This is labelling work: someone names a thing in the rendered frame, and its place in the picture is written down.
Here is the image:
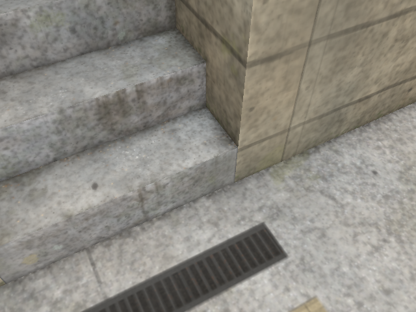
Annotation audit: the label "stairs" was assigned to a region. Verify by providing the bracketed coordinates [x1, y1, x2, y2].
[0, 0, 238, 284]

